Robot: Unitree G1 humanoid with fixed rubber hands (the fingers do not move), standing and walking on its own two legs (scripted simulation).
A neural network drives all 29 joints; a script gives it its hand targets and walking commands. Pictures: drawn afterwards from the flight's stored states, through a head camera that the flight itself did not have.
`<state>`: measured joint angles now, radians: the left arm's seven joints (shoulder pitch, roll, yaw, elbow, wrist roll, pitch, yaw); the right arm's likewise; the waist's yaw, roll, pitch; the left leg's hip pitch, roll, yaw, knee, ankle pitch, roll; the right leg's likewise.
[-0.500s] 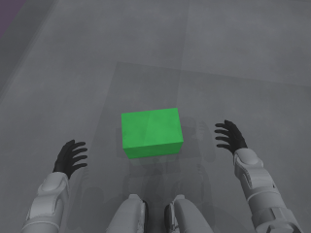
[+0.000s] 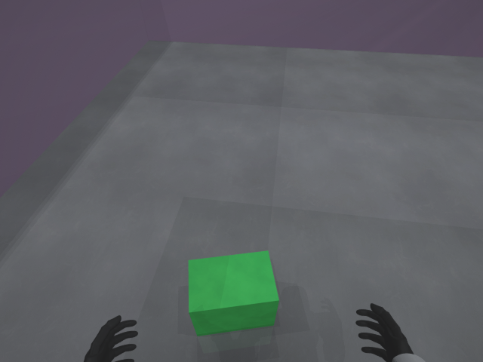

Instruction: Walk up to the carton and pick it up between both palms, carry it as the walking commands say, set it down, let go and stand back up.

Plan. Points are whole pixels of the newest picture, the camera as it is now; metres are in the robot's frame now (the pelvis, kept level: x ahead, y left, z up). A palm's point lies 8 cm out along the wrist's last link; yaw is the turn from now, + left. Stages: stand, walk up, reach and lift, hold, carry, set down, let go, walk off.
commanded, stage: let go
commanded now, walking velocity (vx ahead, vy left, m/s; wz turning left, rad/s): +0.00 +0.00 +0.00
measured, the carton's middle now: (232, 293) +0.51 +0.05 -0.63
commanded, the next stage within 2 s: stand in 0.36 s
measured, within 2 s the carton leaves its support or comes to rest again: neither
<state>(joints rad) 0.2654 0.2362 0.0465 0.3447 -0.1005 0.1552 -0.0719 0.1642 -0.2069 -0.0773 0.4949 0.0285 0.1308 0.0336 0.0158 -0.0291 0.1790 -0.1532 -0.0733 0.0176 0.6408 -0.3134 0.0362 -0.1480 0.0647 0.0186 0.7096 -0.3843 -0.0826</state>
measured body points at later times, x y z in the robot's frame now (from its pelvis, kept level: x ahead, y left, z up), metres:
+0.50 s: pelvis +0.01 +0.00 +0.00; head -0.02 +0.00 +0.45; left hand +0.16 +0.27 -0.07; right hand +0.19 -0.27 -0.05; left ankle +0.03 +0.10 -0.72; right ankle +0.01 -0.06 -0.72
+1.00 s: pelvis +0.04 +0.01 +0.00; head +0.01 +0.02 +0.45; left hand +0.19 +0.29 -0.07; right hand +0.22 -0.27 -0.03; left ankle +0.03 +0.10 -0.72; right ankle +0.01 -0.06 -0.72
